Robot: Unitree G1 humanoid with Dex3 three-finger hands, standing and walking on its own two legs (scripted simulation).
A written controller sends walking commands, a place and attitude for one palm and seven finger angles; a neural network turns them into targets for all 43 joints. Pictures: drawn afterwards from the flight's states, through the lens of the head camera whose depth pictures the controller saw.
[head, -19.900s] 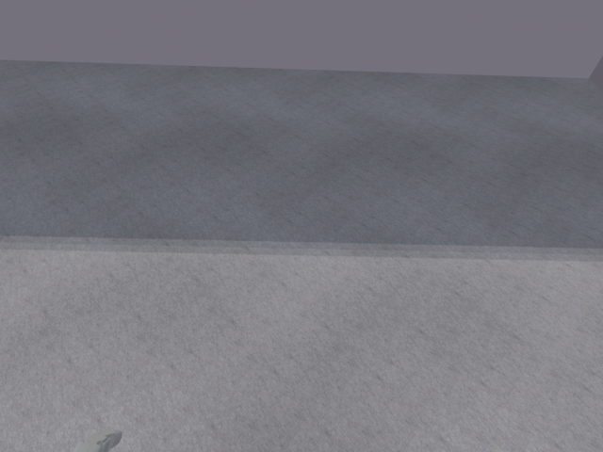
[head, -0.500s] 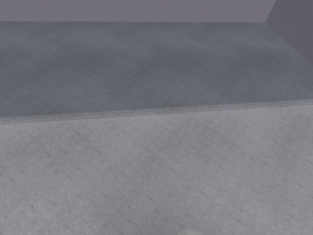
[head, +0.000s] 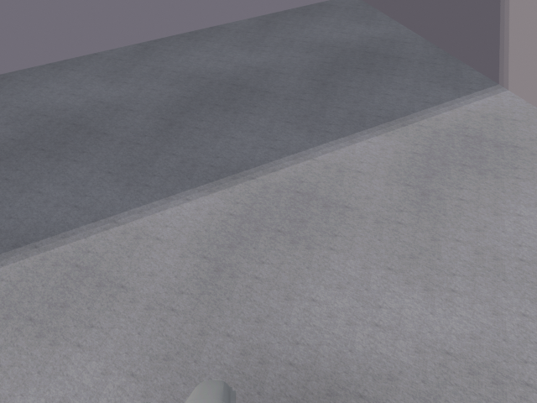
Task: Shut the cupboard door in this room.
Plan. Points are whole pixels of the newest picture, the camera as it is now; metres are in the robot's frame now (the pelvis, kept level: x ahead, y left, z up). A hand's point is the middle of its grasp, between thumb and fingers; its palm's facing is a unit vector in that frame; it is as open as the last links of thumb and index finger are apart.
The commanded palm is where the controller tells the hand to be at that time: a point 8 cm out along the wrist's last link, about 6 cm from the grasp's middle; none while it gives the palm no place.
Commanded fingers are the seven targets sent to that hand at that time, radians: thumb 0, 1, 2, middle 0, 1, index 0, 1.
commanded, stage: turn or walk to find it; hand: left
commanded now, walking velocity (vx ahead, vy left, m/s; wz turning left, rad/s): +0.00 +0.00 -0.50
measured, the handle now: out of the picture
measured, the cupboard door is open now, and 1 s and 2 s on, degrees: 84 84 84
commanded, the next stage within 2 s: stand and wait in 1.66 s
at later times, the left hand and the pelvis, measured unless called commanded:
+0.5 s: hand out of the picture +0.08 +0.25 -0.17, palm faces -0.19 -0.95 -0.24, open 7.4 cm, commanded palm none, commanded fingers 0.00 0.90 0.90 -0.20 -0.30 -0.20 -0.30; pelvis -0.03 +0.05 +0.00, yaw -16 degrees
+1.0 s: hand out of the picture +0.11 +0.13 -0.16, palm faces -0.46 -0.86 -0.23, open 7.4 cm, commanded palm none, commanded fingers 0.00 0.90 0.90 -0.20 -0.30 -0.20 -0.30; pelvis -0.05 +0.00 +0.00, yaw -30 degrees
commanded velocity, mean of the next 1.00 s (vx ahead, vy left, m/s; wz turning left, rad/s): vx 0.00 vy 0.00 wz -0.50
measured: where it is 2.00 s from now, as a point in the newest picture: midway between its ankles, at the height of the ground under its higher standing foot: outside the picture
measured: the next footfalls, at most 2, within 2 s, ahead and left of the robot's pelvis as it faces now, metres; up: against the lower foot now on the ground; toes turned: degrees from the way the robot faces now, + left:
left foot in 0.22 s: +0.03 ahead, +0.15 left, +0.00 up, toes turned -4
right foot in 0.66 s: -0.05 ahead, -0.10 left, +0.00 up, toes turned -27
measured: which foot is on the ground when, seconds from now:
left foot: up 0.00-0.20, down 0.22-0.66, up 0.68-1.00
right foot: down 0.00-0.24, up 0.26-0.64, down 0.66-1.00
